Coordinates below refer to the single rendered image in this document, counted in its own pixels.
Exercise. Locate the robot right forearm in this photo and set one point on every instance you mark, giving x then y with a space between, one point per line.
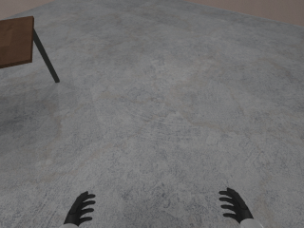
250 223

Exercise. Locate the table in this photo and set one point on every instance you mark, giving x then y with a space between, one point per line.
16 44

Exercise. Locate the robot left hand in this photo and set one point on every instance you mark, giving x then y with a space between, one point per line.
74 214

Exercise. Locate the robot right hand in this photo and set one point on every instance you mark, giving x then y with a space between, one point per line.
240 208

